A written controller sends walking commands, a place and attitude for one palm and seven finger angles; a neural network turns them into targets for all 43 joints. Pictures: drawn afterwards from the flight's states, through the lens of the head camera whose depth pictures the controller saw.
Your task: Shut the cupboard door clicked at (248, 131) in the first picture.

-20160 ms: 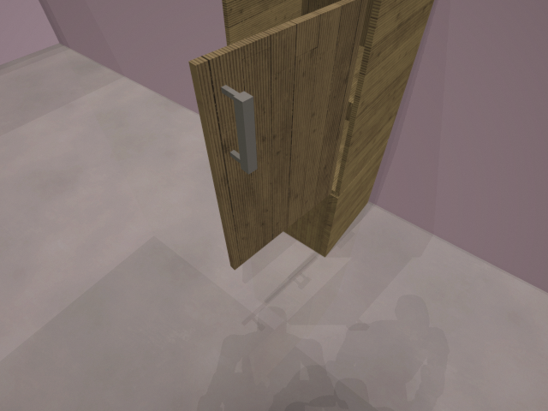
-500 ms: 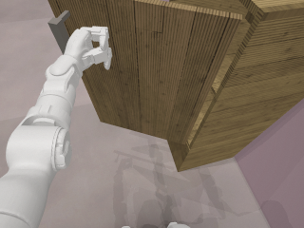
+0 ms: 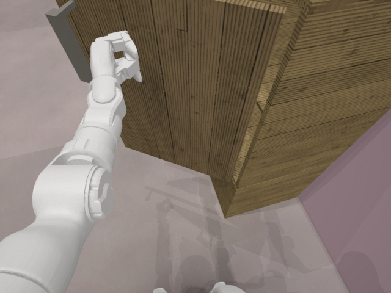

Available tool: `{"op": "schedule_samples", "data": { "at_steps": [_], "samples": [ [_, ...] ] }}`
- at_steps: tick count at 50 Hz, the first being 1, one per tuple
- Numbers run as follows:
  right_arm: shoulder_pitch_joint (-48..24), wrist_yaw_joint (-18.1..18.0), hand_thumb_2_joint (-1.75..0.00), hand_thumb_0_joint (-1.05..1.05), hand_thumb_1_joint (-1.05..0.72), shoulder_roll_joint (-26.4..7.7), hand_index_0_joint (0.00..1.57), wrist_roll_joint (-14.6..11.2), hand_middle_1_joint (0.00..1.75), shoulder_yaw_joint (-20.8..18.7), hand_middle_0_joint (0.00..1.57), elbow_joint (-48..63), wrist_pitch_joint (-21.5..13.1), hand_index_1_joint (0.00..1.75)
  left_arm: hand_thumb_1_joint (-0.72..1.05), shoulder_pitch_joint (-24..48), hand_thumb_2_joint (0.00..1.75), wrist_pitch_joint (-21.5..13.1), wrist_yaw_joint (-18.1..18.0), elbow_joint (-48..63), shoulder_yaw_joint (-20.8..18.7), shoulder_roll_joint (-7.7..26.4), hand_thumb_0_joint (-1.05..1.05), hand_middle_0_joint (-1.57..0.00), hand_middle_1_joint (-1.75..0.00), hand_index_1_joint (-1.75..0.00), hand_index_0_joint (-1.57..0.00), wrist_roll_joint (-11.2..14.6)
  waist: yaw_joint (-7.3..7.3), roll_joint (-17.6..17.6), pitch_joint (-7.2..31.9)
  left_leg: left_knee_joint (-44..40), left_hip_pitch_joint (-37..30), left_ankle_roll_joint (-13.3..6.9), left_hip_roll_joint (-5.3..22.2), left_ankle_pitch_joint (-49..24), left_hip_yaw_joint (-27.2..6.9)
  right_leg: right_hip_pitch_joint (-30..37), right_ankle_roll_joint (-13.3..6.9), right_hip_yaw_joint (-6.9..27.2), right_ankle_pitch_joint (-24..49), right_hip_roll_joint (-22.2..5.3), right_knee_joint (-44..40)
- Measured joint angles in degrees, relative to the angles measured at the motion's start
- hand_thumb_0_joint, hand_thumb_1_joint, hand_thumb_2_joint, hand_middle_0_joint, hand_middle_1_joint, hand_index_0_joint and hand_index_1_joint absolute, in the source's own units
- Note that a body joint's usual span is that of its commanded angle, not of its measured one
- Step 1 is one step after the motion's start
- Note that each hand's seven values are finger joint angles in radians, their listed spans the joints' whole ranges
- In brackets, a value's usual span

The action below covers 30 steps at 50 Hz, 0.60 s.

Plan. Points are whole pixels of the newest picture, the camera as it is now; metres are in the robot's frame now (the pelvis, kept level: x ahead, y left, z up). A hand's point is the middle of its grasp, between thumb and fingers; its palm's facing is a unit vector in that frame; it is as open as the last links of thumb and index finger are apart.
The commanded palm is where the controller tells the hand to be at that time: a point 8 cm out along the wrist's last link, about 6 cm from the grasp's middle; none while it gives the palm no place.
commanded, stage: pull the fist back off the door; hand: left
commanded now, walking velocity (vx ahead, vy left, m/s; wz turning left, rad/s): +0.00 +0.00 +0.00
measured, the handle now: (79, 44) +0.60 +0.18 +0.16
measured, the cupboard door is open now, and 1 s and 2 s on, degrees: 53 53 53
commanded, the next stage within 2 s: draw the hand back to the body in 0.56 s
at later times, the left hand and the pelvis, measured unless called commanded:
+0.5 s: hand (124, 97) +0.43 +0.08 +0.16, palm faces +0.02 -1.00 +0.01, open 3.1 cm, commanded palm +0.41 +0.13 +0.16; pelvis +0.00 -0.01 +0.02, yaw +0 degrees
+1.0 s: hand (92, 119) +0.39 +0.13 +0.16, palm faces +0.04 -1.00 +0.00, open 3.1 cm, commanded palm +0.35 +0.17 +0.17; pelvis +0.00 +0.01 +0.03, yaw -2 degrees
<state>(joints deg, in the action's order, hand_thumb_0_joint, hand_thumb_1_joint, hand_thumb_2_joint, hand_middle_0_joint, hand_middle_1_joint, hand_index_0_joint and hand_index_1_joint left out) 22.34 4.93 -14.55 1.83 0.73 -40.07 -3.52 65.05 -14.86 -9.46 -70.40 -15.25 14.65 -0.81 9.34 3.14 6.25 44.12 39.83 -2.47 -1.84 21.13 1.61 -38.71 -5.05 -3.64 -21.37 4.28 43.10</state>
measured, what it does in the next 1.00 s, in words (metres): stands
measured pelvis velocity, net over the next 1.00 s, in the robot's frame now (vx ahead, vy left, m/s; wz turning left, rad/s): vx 0.00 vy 0.01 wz -0.03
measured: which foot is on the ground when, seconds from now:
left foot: down 0.00-1.00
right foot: down 0.00-1.00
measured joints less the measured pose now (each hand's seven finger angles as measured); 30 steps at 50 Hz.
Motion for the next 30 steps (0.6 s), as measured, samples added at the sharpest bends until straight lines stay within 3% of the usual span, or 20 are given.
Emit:
{"op": "schedule_samples", "data": {
  "at_steps": [5, 9, 13, 19, 24, 27, 30],
  "samples": [
    [1.73, -1.42, -0.89, 0.0, -0.91, 0.59, 0.2, -1.76, 0.29, 0.46, 0.2, 0.48, 2.36, 0.3, 0.89, -3.75, 0.9, 2.49, 4.0, 1.43, -3.4, 0.34, 0.01, -1.3, -1.5, -1.5, -1.3, 4.42, -0.69, 0.19, -1.0, -3.64, -5.23, 0.45, 0.87, -0.93, 1.07, 4.68, -0.27, 1.39, 1.41, 0.98, -3.43],
    [2.97, -1.9, -0.89, 0.0, -0.91, 0.06, 0.2, -2.2, 0.29, 0.11, 0.21, 0.92, 2.37, 0.3, 0.9, -7.63, 0.9, -0.01, 4.95, 6.54, -3.76, 0.1, 0.02, -1.3, -1.5, -1.5, -1.3, 4.59, -1.55, -0.05, -0.76, -5.37, -7.96, 0.75, 1.24, -1.4, 1.3, 7.26, -0.57, 1.8, 2.01, 1.43, -5.13],
    [2.83, -1.7, -0.89, 0.0, -0.91, -0.99, 0.2, -2.98, 0.29, -0.69, 0.2, 1.31, 3.16, 0.3, 0.9, -11.96, 0.9, 0.24, 6.2, 10.24, -1.09, 0.26, 0.01, -1.29, -1.5, -1.5, -1.3, 4.31, -2.81, -0.26, -0.17, -6.2, -9.74, 0.96, 1.27, -1.58, 1.23, 8.96, -0.37, 1.82, 2.07, 1.47, -5.74],
    [-0.42, -2.88, -0.89, 0.0, -0.91, -2.39, 0.2, -4.53, 0.29, -1.57, 0.2, 2.39, 4.21, 0.3, 0.91, -20.09, 0.9, 6.12, 7.56, 17.19, 2.58, -3.34, 0.01, -1.29, -1.5, -1.5, -1.3, 8.49, -4.88, -0.7, -1.63, -7.77, -13.05, 0.9, 1.06, -2.54, 0.44, 12.78, -0.22, 1.18, 3.01, 1.33, -7.93],
    [-4.55, -4.21, -0.89, 0.01, -0.91, -2.48, 0.2, -4.36, 0.29, -2.15, 0.2, 3.1, 1.8, 0.3, 0.91, -26.52, 0.9, 3.17, 5.28, 28.55, 7.54, -7.14, 0.02, -1.3, -1.5, -1.5, -1.3, 8.34, -6.21, -0.71, -3.09, -8.0, -14.91, 0.59, 0.49, -2.93, 0.02, 14.82, -0.49, 0.75, 3.21, 0.8, -8.13],
    [-6.98, -4.51, -0.9, 0.0, -0.91, -1.82, 0.2, -4.49, 0.29, -1.74, 0.2, 2.56, 1.18, 0.3, 0.91, -26.52, 0.9, 2.51, 4.32, 30.38, 9.9, -8.43, 0.02, -1.3, -1.5, -1.5, -1.3, 7.8, -6.82, -0.65, -2.58, -8.1, -15.83, 0.35, 0.05, -3.0, -0.12, 15.69, -0.13, 0.6, 2.95, 0.35, -7.87],
    [-9.1, -4.62, -0.9, 0.0, -0.91, -0.71, 0.2, -4.89, 0.29, -0.57, 0.2, 2.24, 1.82, 0.3, 0.9, -22.27, 0.9, 5.75, 3.53, 25.47, 11.32, -8.68, 0.02, -1.3, -1.5, -1.5, -1.31, 7.09, -6.74, -0.9, -2.21, -8.29, -16.36, 0.18, -0.35, -3.3, -0.59, 16.38, 0.32, 0.14, 2.96, -0.06, -8.02]
  ]
}}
